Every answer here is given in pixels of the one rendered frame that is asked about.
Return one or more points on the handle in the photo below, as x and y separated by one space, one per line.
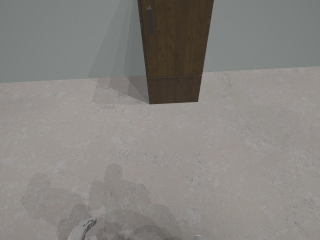
150 20

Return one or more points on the robot left hand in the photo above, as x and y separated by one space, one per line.
79 232

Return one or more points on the cupboard door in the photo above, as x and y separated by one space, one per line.
176 46

